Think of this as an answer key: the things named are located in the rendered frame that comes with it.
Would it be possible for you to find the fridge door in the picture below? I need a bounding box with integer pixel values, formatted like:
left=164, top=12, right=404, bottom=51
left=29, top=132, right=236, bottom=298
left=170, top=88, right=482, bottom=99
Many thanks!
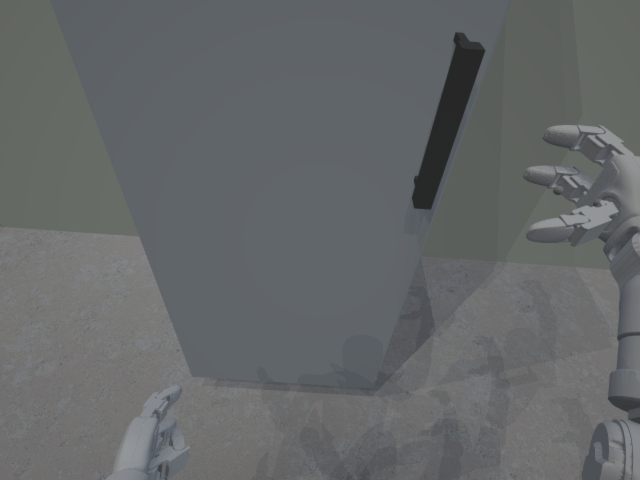
left=50, top=0, right=509, bottom=388

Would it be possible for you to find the right robot upper arm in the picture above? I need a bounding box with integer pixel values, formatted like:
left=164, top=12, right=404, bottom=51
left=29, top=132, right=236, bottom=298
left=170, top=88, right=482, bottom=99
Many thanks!
left=582, top=419, right=640, bottom=480

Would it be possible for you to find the robot right forearm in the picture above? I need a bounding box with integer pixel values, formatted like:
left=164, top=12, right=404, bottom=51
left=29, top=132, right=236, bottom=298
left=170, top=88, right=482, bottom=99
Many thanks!
left=603, top=216, right=640, bottom=424

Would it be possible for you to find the robot left hand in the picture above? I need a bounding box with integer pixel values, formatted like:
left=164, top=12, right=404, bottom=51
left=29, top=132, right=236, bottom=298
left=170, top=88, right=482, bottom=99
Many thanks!
left=112, top=385, right=190, bottom=480

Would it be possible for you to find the robot right hand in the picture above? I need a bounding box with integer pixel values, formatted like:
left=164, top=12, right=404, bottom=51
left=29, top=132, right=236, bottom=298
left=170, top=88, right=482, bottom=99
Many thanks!
left=523, top=125, right=640, bottom=247

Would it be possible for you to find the handle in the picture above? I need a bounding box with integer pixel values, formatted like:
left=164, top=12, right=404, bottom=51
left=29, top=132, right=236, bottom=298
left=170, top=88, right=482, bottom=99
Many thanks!
left=412, top=32, right=485, bottom=210

